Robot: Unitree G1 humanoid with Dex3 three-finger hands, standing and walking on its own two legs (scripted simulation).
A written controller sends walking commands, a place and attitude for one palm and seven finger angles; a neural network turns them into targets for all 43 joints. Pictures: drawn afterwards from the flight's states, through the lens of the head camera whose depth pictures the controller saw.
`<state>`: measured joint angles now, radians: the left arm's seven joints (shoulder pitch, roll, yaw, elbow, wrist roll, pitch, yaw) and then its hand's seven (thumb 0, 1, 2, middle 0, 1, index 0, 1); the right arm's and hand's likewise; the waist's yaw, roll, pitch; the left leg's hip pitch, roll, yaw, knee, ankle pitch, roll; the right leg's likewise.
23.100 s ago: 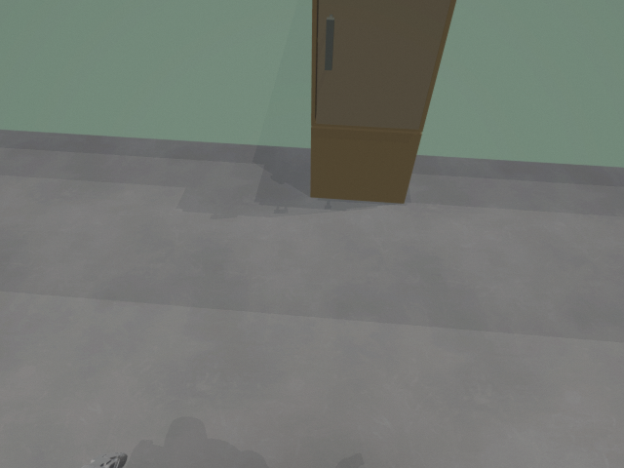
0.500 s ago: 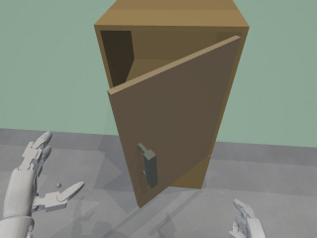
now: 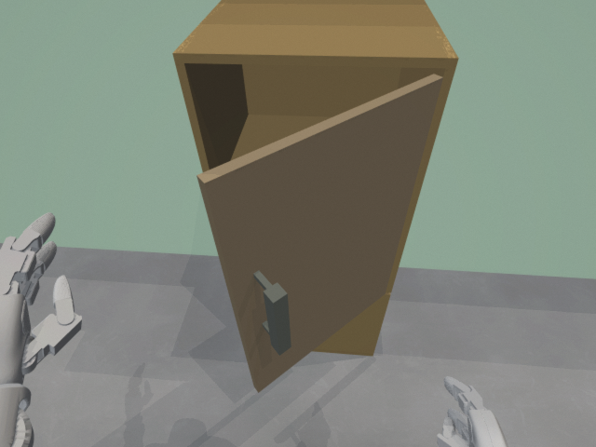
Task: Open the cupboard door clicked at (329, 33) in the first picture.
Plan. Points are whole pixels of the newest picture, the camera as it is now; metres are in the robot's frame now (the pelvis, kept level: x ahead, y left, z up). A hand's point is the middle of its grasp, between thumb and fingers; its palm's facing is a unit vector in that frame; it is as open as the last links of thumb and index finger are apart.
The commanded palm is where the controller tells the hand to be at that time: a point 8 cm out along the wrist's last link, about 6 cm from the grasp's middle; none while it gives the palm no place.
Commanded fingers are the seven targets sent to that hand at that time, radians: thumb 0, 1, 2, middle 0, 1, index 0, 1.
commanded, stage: draw the hand back to the body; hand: left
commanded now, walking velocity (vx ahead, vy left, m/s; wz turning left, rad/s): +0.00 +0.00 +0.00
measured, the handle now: (270, 312) +0.32 +0.09 -0.03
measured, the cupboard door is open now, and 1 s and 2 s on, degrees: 43 43 43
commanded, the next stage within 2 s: step back with the hand held close in 0.14 s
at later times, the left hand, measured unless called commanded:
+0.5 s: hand (83, 317) +0.19 +0.25 +0.15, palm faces +0.37 -0.79 -0.49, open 7.4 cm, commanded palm +0.12 +0.30 +0.17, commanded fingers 0.00 0.90 0.90 -0.20 -0.30 -0.20 -0.30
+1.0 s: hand (31, 388) +0.12 +0.26 +0.16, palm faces +0.50 -0.76 -0.42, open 7.4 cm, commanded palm +0.05 +0.30 +0.17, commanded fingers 0.00 0.90 0.90 -0.20 -0.30 -0.20 -0.30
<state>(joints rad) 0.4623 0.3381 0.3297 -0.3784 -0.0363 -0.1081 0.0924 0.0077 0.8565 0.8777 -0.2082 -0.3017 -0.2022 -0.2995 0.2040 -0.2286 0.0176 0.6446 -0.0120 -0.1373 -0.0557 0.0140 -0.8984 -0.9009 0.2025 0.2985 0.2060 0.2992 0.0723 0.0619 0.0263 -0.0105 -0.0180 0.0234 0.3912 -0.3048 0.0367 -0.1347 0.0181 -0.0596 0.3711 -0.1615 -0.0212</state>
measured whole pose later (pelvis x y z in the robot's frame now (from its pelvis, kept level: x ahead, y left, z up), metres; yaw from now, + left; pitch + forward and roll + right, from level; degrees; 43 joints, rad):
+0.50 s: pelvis -0.02 +0.00 +0.00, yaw -1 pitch +0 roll -1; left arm 0.50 0.38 0.39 -0.41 -0.02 -0.18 0.11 0.01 0.89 0.89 -0.21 -0.30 -0.20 -0.30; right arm 0.17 -0.24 0.00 0.59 -0.01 -0.09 -0.07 0.01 -0.90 -0.90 0.20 0.30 0.21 0.30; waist 0.01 0.04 0.02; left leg -0.15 -0.02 0.05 0.45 -0.29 0.04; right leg -0.27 0.02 -0.04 0.40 -0.12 -0.02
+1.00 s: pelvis -0.09 +0.00 -0.03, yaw +1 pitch -1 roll +1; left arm 0.47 0.35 0.42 -0.51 0.03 -0.20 0.18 0.01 0.89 0.89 -0.21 -0.30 -0.21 -0.30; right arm 0.26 -0.20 0.00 0.59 -0.03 -0.07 -0.09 0.01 -0.90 -0.90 0.20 0.30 0.21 0.30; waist -0.02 -0.03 0.01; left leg -0.38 -0.05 0.04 0.73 -0.37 0.05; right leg -0.48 0.00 -0.01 0.65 -0.16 -0.02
